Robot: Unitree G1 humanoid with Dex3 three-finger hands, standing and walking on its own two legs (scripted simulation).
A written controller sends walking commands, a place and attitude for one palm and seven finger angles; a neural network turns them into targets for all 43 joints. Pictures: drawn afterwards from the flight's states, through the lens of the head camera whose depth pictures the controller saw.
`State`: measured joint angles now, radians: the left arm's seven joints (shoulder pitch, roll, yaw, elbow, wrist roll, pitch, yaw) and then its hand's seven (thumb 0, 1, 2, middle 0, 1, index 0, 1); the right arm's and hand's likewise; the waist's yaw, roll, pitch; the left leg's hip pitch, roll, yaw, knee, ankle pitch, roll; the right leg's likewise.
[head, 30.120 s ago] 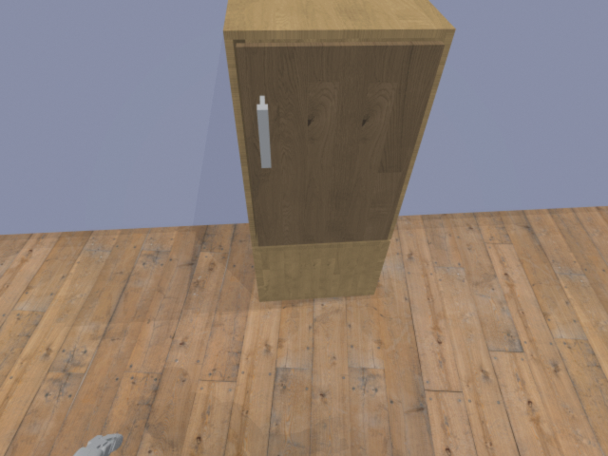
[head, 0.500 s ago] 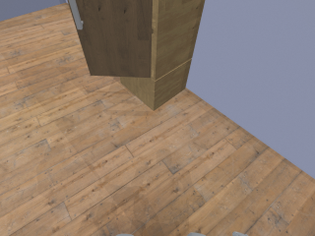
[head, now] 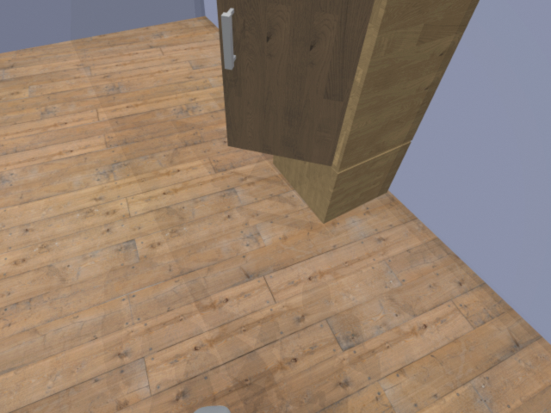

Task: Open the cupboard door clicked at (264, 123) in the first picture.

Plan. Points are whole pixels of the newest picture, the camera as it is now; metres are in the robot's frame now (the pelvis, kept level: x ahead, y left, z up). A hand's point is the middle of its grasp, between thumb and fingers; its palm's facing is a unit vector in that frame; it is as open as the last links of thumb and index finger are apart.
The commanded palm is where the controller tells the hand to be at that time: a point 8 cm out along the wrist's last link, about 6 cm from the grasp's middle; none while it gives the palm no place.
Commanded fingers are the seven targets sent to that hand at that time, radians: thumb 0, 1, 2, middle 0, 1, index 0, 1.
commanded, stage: take the last steps up to it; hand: left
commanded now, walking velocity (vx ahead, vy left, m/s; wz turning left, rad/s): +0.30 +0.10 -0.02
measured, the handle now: (230, 39) +1.00 +0.24 +0.03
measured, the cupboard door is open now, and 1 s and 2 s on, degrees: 46 46 46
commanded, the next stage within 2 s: come to a stop and stand still in 0.92 s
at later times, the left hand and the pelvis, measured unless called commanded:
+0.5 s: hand (189, 311) +0.29 +0.19 -0.14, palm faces -0.03 -0.98 -0.20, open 7.4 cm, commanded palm none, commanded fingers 0.00 0.90 0.90 -0.20 -0.30 -0.20 -0.30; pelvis +0.17 +0.01 +0.00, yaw -1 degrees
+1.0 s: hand (158, 276) +0.37 +0.28 -0.17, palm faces +0.01 -0.99 -0.17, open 7.4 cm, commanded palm none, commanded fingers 0.00 0.90 0.90 -0.20 -0.30 -0.20 -0.30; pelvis +0.36 +0.09 +0.01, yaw -4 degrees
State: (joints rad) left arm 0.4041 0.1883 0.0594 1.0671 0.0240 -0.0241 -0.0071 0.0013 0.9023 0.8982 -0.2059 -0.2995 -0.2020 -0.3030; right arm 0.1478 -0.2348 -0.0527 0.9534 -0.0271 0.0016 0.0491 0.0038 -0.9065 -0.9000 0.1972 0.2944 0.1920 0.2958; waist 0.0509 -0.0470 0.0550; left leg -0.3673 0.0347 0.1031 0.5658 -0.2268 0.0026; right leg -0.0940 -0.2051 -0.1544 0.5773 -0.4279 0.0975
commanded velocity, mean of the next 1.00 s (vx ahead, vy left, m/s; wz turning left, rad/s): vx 0.26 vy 0.06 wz -0.03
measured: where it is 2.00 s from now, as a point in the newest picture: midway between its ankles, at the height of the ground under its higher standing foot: (251, 350)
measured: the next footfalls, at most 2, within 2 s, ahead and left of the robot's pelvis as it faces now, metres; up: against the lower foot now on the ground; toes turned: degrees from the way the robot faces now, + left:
right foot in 0.44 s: +0.24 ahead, -0.09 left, +0.00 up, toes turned -9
left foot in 0.82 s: +0.46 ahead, +0.20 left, +0.00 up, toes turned +0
